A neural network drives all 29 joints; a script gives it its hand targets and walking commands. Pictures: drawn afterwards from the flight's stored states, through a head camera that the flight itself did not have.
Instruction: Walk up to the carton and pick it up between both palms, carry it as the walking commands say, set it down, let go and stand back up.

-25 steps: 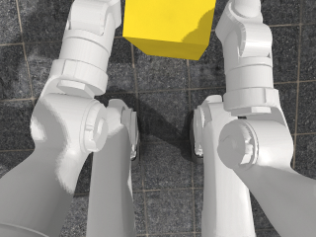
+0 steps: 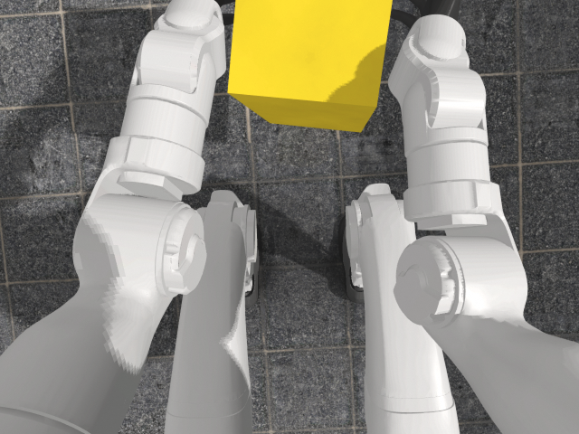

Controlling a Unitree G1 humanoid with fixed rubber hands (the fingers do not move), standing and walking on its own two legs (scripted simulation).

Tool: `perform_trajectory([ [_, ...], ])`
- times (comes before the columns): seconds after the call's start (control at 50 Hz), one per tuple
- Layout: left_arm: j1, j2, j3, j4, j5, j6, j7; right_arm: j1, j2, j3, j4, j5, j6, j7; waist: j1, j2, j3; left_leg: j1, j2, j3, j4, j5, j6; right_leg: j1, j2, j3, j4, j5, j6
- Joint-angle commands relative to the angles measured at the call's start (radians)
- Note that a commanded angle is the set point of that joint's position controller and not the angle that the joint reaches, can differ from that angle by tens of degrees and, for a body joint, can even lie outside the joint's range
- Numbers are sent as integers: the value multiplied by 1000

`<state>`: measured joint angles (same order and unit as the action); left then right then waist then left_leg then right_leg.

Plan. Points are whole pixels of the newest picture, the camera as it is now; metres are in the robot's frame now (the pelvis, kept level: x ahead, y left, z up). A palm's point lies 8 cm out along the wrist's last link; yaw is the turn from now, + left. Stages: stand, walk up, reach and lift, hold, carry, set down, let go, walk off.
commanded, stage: reach and lift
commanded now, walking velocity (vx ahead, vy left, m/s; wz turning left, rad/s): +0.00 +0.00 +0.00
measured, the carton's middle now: (323, 0) +0.58 -0.04 -0.14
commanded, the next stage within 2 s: none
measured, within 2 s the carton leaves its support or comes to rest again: neither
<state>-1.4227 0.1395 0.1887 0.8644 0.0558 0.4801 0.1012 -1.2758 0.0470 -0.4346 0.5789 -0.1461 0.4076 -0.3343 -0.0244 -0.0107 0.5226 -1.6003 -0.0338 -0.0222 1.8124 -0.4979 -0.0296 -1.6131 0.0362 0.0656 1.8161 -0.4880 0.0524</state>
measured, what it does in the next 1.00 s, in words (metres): rises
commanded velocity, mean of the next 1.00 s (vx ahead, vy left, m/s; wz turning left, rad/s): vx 0.00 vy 0.00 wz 0.00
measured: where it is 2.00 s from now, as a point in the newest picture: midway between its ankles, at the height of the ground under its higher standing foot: (301, 276)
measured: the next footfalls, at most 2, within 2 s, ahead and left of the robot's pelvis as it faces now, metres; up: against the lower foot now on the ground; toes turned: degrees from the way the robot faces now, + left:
none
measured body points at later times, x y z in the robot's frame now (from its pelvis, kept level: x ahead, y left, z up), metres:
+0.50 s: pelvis +0.00 +0.00 +0.05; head +0.28 -0.01 +0.40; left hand +0.54 +0.09 -0.01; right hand +0.51 -0.14 +0.00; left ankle +0.15 +0.13 -0.46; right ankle +0.16 -0.13 -0.46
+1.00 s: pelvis +0.06 +0.00 +0.13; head +0.21 +0.00 +0.56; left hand +0.51 +0.10 +0.11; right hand +0.49 -0.14 +0.12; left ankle +0.15 +0.13 -0.46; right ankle +0.16 -0.13 -0.46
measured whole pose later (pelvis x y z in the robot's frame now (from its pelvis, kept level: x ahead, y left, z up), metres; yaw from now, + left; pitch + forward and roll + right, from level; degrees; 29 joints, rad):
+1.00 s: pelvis +0.06 +0.00 +0.13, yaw +0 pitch +23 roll +1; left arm -0.94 -0.06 0.33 0.84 0.24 0.45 0.08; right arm -0.87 0.24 -0.57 0.65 -0.32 0.34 -0.24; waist -0.02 -0.01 -0.05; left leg -1.28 -0.03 -0.04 1.31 -0.43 -0.03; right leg -1.29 0.04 0.07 1.32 -0.42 0.03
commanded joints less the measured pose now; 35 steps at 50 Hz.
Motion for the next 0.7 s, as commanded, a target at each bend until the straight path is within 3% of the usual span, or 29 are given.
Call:
perform_trajectory([
  [0.0, -845, -1167, -294, -388, -117, -113, -190, -828, 1132, 625, 34, 242, 38, 425, 35, -1, -2192, 662, -143, 62, -254, 146, 32, 592, 136, -109, -266, 128, -22],
  [0.04, -788, -1189, -270, -333, -82, -116, -195, -798, 1138, 574, 94, 220, 28, 434, 33, 9, -2133, 645, -142, 64, -269, 140, 34, 537, 139, -118, -288, 104, -25],
  [0.06, -791, -1234, -271, -328, -101, -119, -204, -769, 1147, 564, 99, 193, 28, 432, -3, 14, -2135, 635, -145, 66, -286, 110, 24, 599, 140, -127, -303, 104, -27],
  [0.08, -753, -1229, -248, -312, -85, -113, -206, -788, 1160, 564, 97, 179, 35, 432, 0, -25, -2136, 629, -145, 59, -296, 86, 29, 601, 142, -130, -314, 77, -19],
  [0.14, -759, -1220, -210, -269, -56, -110, -218, -752, 1166, 526, 143, 163, 40, 449, 7, 10, -2104, 626, -143, 72, -314, 52, 32, 593, 137, -125, -336, 54, -22],
  [0.16, -710, -1226, -226, -297, -59, -122, -219, -695, 1206, 565, 132, 161, 39, 447, 15, -28, -2152, 648, -151, 67, -319, 124, 34, 625, 147, -137, -334, 112, -21],
  [0.18, -743, -1232, -252, -364, -74, -126, -216, -684, 1197, 558, 123, 155, 38, 446, -25, -5, -2185, 684, -156, 72, -311, 160, 28, 663, 146, -131, -339, 152, -21],
  [0.2, -698, -1225, -252, -330, -69, -127, -219, -666, 1213, 573, 131, 161, 37, 444, 0, -10, -2221, 665, -155, 69, -314, 178, 30, 698, 146, -131, -337, 185, -14],
  [0.22, -743, -1252, -318, -427, -117, -125, -216, -692, 1209, 642, 36, 205, 41, 443, -20, 10, -2381, 789, -160, 61, -320, 238, 24, 763, 153, -134, -334, 232, -14],
  [0.24, -725, -1202, -260, -317, -86, -122, -224, -687, 1190, 591, 129, 177, 42, 441, 6, 12, -2195, 675, -150, 69, -325, 176, 29, 686, 141, -115, -350, 166, -15],
  [0.26, -735, -1223, -269, -364, -98, -126, -222, -733, 1190, 619, 41, 194, 33, 441, 27, -3, -2290, 728, -151, 66, -335, 191, 29, 732, 143, -119, -346, 190, -13],
  [0.28, -743, -1263, -361, -447, -139, -119, -216, -709, 1197, 658, -19, 211, 38, 438, -23, 20, -2437, 824, -155, 55, -337, 247, 19, 798, 151, -120, -358, 237, -22],
  [0.3, -701, -1200, -348, -487, -129, -122, -207, -705, 1220, 729, -62, 268, 43, 432, 71, -3, -2504, 877, -159, 57, -334, 358, 31, 861, 156, -104, -343, 332, -14],
  [0.32, -767, -1203, -376, -516, -159, -118, -207, -701, 1184, 709, -20, 256, 46, 433, 10, 10, -2448, 852, -152, 42, -347, 327, 17, 824, 152, -116, -344, 322, -15],
  [0.34, -760, -1230, -406, -524, -175, -113, -204, -679, 1174, 712, -44, 258, 48, 426, -14, 23, -2491, 903, -157, 37, -344, 329, 13, 863, 157, -109, -350, 313, -23],
  [0.36, -732, -1213, -393, -473, -141, -109, -203, -639, 1173, 693, 6, 256, 48, 426, 0, 68, -2369, 846, -151, 47, -357, 299, 13, 810, 145, -98, -364, 292, -25],
  [0.38, -740, -1253, -430, -514, -181, -107, -199, -711, 1170, 731, -118, 278, 33, 421, 1, 36, -2469, 933, -155, 33, -365, 357, 16, 885, 152, -94, -374, 340, -27],
  [0.42, -665, -1271, -394, -415, -155, -97, -197, -707, 1153, 688, -60, 272, 33, 421, 13, 45, -2291, 883, -147, 28, -407, 241, 19, 809, 147, -104, -388, 218, -26],
  [0.44, -738, -1252, -389, -460, -153, -105, -199, -684, 1163, 649, -6, 248, 35, 421, -11, 52, -2241, 861, -143, 23, -411, 200, 18, 777, 142, -95, -405, 196, -33],
  [0.48, -702, -1279, -399, -443, -160, -101, -198, -709, 1160, 665, 0, 266, 34, 423, -9, 50, -2236, 882, -140, 20, -440, 209, 13, 772, 145, -98, -428, 195, -30],
  [0.5, -692, -1288, -351, -343, -138, -102, -206, -686, 1129, 602, 61, 207, 31, 424, -39, 41, -2084, 803, -134, 29, -446, 125, 8, 737, 140, -97, -454, 111, -35],
  [0.52, -675, -1255, -313, -285, -108, -106, -207, -675, 1158, 574, 119, 207, 29, 428, 1, 43, -1981, 766, -130, 23, -480, 70, 22, 685, 131, -98, -466, 59, -31],
  [0.54, -608, -1276, -266, -237, -63, -109, -211, -646, 1187, 565, 139, 167, 26, 436, 6, 5, -2005, 757, -132, 28, -480, 48, 22, 680, 137, -113, -472, 33, -25],
  [0.56, -597, -1271, -258, -267, -70, -113, -211, -629, 1230, 595, 118, 190, 31, 435, 42, 3, -2048, 773, -138, 38, -482, 87, 31, 763, 136, -97, -485, 78, -25],
  [0.6, -606, -1242, -260, -307, -65, -122, -219, -601, 1243, 581, 142, 171, 34, 444, 13, -26, -2051, 780, -141, 37, -495, 107, 37, 762, 137, -111, -499, 100, -14],
  [0.62, -598, -1233, -223, -237, -27, -117, -222, -523, 1217, 499, 253, 105, 42, 444, -33, 11, -1874, 729, -132, 37, -514, 25, 32, 686, 128, -109, -518, 32, -24],
  [0.64, -569, -1280, -207, -206, -36, -117, -226, -570, 1194, 510, 189, 105, 23, 449, -20, 10, -1879, 726, -134, 32, -521, 5, 27, 696, 127, -112, -522, 10, -29],
  [0.66, -544, -1225, -147, -179, 4, -123, -232, -519, 1229, 471, 263, 75, 39, 452, -3, -10, -1810, 688, -136, 45, -537, -17, 42, 678, 126, -114, -545, -15, -22],
  [0.68, -468, -1253, -126, -133, 16, -114, -239, -517, 1212, 472, 230, 75, 32, 447, 13, 9, -1776, 699, -134, 54, -565, -29, 41, 723, 119, -106, -572, -32, -25],
])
